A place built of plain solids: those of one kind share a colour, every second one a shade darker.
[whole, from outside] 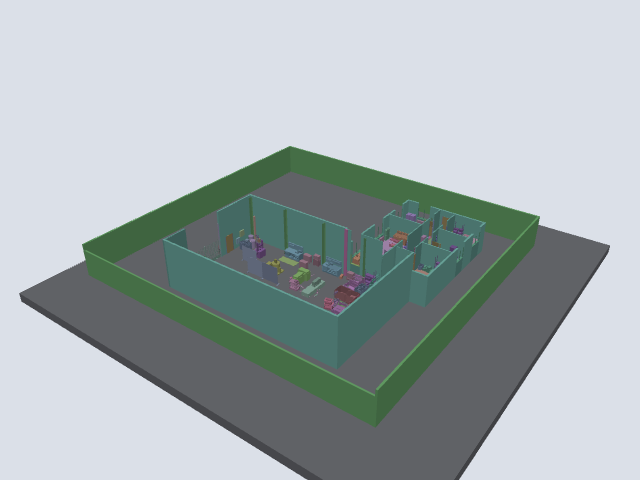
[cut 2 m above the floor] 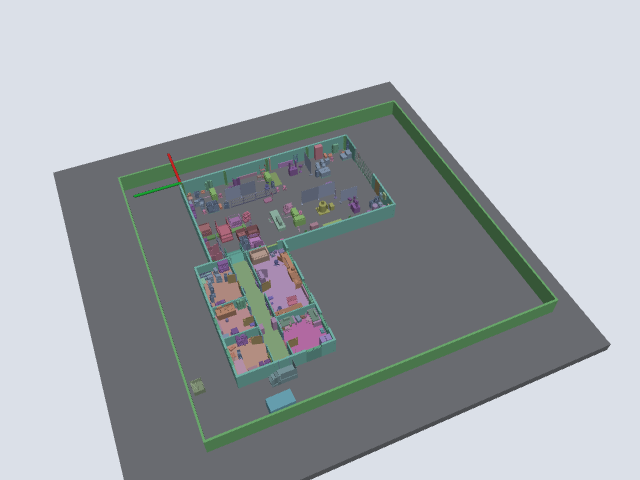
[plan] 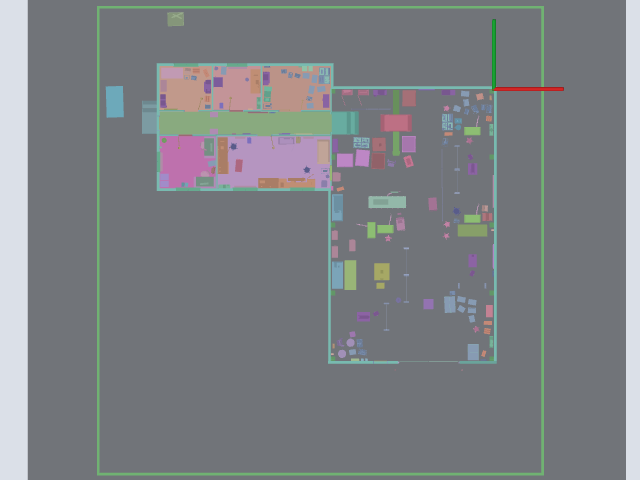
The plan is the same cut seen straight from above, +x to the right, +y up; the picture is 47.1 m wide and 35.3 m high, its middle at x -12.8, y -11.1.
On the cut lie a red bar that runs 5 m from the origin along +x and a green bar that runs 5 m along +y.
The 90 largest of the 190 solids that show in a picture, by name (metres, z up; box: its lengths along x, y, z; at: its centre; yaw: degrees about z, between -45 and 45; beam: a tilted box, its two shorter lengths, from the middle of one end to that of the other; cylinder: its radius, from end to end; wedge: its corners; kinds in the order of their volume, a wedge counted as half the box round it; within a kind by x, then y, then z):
{
 "yard_bound_1": {"box": [0.2, 34.53, 3.73], "at": [-29.11, -11.15, 1.81]},
 "yard_bound_2": {"box": [32.88, 0.2, 3.73], "at": [-12.77, -28.31, 1.81]},
 "yard_bound_3": {"box": [32.88, 0.2, 3.73], "at": [-12.77, 6.02, 1.81]},
 "yard_bound_4": {"box": [0.2, 34.53, 3.03], "at": [3.57, -11.15, 1.47]},
 "wall_1": {"box": [0.2, 1.41, 3.53], "at": [-24.7, -6.8, 1.72]},
 "wall_2": {"box": [0.2, 1.51, 1.73], "at": [-24.7, -5.35, 0.81]},
 "wall_3": {"box": [0.2, 1.21, 3.53], "at": [-24.7, -4.0, 1.72]},
 "wall_4": {"box": [0.2, 1.8, 3.53], "at": [-24.7, -2.5, 1.72]},
 "wall_5": {"box": [0.2, 3.5, 3.53], "at": [-24.7, 0.15, 1.72]},
 "wall_6": {"box": [1.26, 0.2, 3.53], "at": [-24.18, 1.8, 1.72]},
 "wall_7": {"box": [1.41, 0.2, 3.53], "at": [-24.1, -7.4, 1.72]},
 "wall_8": {"box": [1.35, 0.06, 3.53], "at": [-23.92, -3.37, 1.72]},
 "wall_9": {"box": [1.8, 0.06, 3.53], "at": [-23.7, -1.57, 1.72]},
 "wall_10": {"box": [1.81, 0.2, 1.83], "at": [-22.65, 1.8, 0.86]},
 "wall_11": {"box": [1.81, 0.06, 3.53], "at": [-21.25, -3.37, 1.72]},
 "wall_12": {"box": [1.06, 0.2, 3.53], "at": [-21.23, 1.8, 1.72]},
 "wall_13": {"box": [1.21, 0.2, 3.53], "at": [-21.0, -7.4, 1.72]},
 "wall_14": {"box": [0.06, 3.3, 3.53], "at": [-20.73, 0.05, 1.72]},
 "wall_15": {"box": [0.06, 3.3, 3.53], "at": [-20.67, 0.05, 1.72]},
 "wall_16": {"box": [0.06, 3.9, 3.53], "at": [-20.43, -5.35, 1.72]},
 "wall_17": {"box": [0.06, 3.9, 3.53], "at": [-20.37, -5.35, 1.72]},
 "wall_18": {"box": [1.06, 0.2, 3.53], "at": [-20.18, 1.8, 1.72]},
 "wall_19": {"box": [1.21, 0.06, 3.53], "at": [-20.1, -1.57, 1.72]},
 "wall_20": {"box": [1.21, 0.2, 3.53], "at": [-19.8, -7.4, 1.72]},
 "wall_21": {"box": [3.02, 0.06, 3.53], "at": [-18.95, -3.37, 1.72]},
 "wall_22": {"box": [2.96, 0.06, 3.53], "at": [-18.92, -3.43, 1.72]},
 "wall_23": {"box": [1.51, 0.2, 1.73], "at": [-18.9, 1.8, 0.81]},
 "wall_24": {"box": [1.06, 0.2, 3.53], "at": [-17.62, 1.8, 1.72]},
 "wall_25": {"box": [0.06, 3.3, 3.53], "at": [-17.13, 0.05, 1.72]},
 "wall_26": {"box": [0.06, 3.3, 3.53], "at": [-17.07, 0.05, 1.72]},
 "wall_27": {"box": [1.25, 0.06, 3.53], "at": [-16.47, -1.57, 1.72]},
 "wall_28": {"box": [2.41, 0.2, 3.53], "at": [-16.2, -7.4, 1.72]},
 "wall_29": {"box": [5.3, 0.2, 3.53], "at": [-14.45, 1.8, 1.72]},
 "wall_30": {"box": [4.36, 0.06, 3.53], "at": [-14.18, -3.43, 1.72]},
 "wall_31": {"box": [4.36, 0.06, 3.53], "at": [-14.18, -3.37, 1.72]},
 "wall_32": {"box": [1.21, 0.2, 3.53], "at": [-12.6, -7.4, 1.72]},
 "wall_33": {"box": [0.2, 12.9, 5.45], "at": [-12.1, -13.75, 2.67]},
 "wall_34": {"box": [0.06, 1.66, 3.53], "at": [-12.03, -0.77, 1.72]},
 "wall_35": {"box": [0.06, 2.27, 5.45], "at": [-11.97, -4.47, 2.67]},
 "wall_36": {"box": [0.06, 1.66, 5.45], "at": [-11.97, -0.83, 2.67]},
 "wall_37": {"box": [0.2, 1.9, 3.53], "at": [-11.9, 0.95, 1.72]},
 "wall_38": {"box": [5.16, 0.2, 5.45], "at": [-9.62, -20.1, 2.67]},
 "wall_39": {"box": [12.2, 0.2, 5.45], "at": [-5.9, 0.1, 2.67]},
 "wall_40": {"box": [2.76, 0.2, 5.45], "at": [-1.18, -20.1, 2.67]},
 "wall_41": {"box": [0.2, 20.4, 5.45], "at": [0.1, -10.0, 2.67]},
 "raised_floor_lab_1": {"box": [8.53, 4.03, 0.73], "at": [-16.2, -5.35, 0.32]},
 "raised_floor_corridor_1": {"box": [12.73, 1.93, 0.73], "at": [-18.3, -2.5, 0.32]},
 "raised_floor_stores_1": {"box": [5.23, 3.43, 0.73], "at": [-14.55, 0.05, 0.32]},
 "raised_floor_office_1": {"box": [4.33, 4.03, 0.73], "at": [-22.5, -5.35, 0.32]},
 "raised_floor_crib_1": {"box": [4.03, 3.43, 0.73], "at": [-22.65, 0.05, 0.32]},
 "raised_floor_prep_1": {"box": [3.73, 3.43, 0.73], "at": [-18.9, 0.05, 0.32]},
 "beyond_pallets_1": {"box": [1.26, 2.3, 1.34], "at": [-27.89, -0.94, 0.66], "yaw": 1.6},
 "test_desk_1": {"box": [0.6, 1.2, 0.86], "at": [-9.01, -10.38, 0.38]},
 "test_desk_2": {"box": [0.52, 1.08, 1.05], "at": [-9.01, -10.38, 0.48]},
 "test_desk_3": {"box": [1.2, 0.6, 0.86], "at": [-8.0, -10.3, 0.38]},
 "test_desk_4": {"box": [1.08, 0.52, 1.05], "at": [-8.0, -10.3, 0.48]},
 "test_desk_5": {"box": [1.08, 0.52, 1.05], "at": [-1.59, -9.54, 0.48]},
 "test_desk_6": {"box": [1.08, 0.52, 1.05], "at": [-1.59, -3.09, 0.48]},
 "door_landing_1": {"box": [1.1, 1.7, 0.73], "at": [-11.39, -2.5, 0.32]},
 "door_landing_2": {"box": [0.32, 1.7, 0.56], "at": [-10.7, -2.5, 0.23]},
 "test_machine_1": {"box": [0.95, 0.7, 0.85], "at": [-9.6, -16.75, 0.38]},
 "test_machine_2": {"box": [0.6, 0.95, 0.95], "at": [-1.57, -12.62, 0.42]},
 "test_machine_3": {"box": [0.7, 0.85, 0.75], "at": [-1.57, -5.88, 0.33]},
 "stillage_1": {"box": [1.2, 1.0, 0.22], "at": [-10.95, -5.23, 0.06], "yaw": -0.2},
 "stillage_2": {"box": [0.88, 1.08, 0.44], "at": [-9.68, -5.08, 0.17], "yaw": -5.4},
 "stillage_3": {"box": [0.88, 1.08, 0.58], "at": [-6.27, -4.05, 0.24], "yaw": 0.1},
 "lab_bench_1": {"box": [0.56, 0.9, 0.77], "at": [-17.61, 0.12, 1.17]},
 "lab_bench_2": {"box": [0.56, 0.9, 0.77], "at": [-17.61, 1.01, 1.17]},
 "lab_bench_3": {"box": [2.68, 0.2, 0.83], "at": [-14.5, -7.19, 1.04]},
 "yard_step_1": {"box": [1.1, 1.6, 0.67], "at": [-25.35, -2.5, 0.33]},
 "bed_1": {"box": [2.75, 0.85, 0.5], "at": [-7.85, -8.31, 0.2]},
 "roll_cab_1": {"box": [0.46, 0.85, 0.76], "at": [-24.31, 0.23, 1.17]},
 "roll_cab_2": {"box": [0.46, 0.85, 0.74], "at": [-11.71, -11.98, 0.48]},
 "roll_cab_3": {"box": [0.46, 0.85, 0.76], "at": [-10.42, -11.5, 0.49], "yaw": 1.1},
 "tall_cupboard_1": {"box": [0.5, 0.9, 1.85], "at": [-0.35, -16.33, 1.02]},
 "stile_1": {"box": [1.1, 1.25, 0.59], "at": [-7.2, -2.5, 0.24]},
 "filing_tall_1": {"box": [0.62, 0.47, 1.37], "at": [-24.24, -6.97, 1.31]},
 "filing_tall_2": {"box": [0.62, 0.47, 1.37], "at": [-24.24, -6.46, 1.31]},
 "shaker_1": {"box": [1.14, 1.24, 0.17], "at": [-8.25, -13.44, 0.04]},
 "shaker_2": {"cylinder": 0.42, "from": [-8.25, -13.44, 0.12], "to": [-8.25, -13.44, 1.08]},
 "fume_cupboard_1": {"box": [0.87, 0.9, 0.77], "at": [-12.55, -4.16, 1.16]},
 "tote_stack_1": {"box": [0.6, 0.4, 1.4], "at": [-20.6, -3.12, 1.33]},
 "tote_stack_2": {"box": [0.6, 0.4, 1.01], "at": [-20.6, -1.88, 1.14]},
 "drum_1": {"cylinder": 0.3, "from": [-11.18, -19.48, 0.0], "to": [-11.18, -19.48, 0.87]},
 "drum_2": {"cylinder": 0.3, "from": [-10.55, -18.65, 0.0], "to": [-10.55, -18.65, 0.87]},
 "floor_pipes_1": {"box": [0.46, 1.8, 0.28], "at": [-7.2, -4.01, 0.09]},
 "floor_pipes_2": {"box": [0.46, 1.83, 0.28], "at": [-7.2, -0.98, 0.09]},
 "pier_1": {"box": [0.17, 0.34, 5.45], "at": [-11.91, -7.3, 2.67]},
 "workbench_1": {"box": [0.63, 0.53, 0.8], "at": [-11.51, -9.37, 0.35]},
 "drying_oven_1": {"box": [0.57, 0.59, 0.72], "at": [-20.27, 0.51, 1.79]}
}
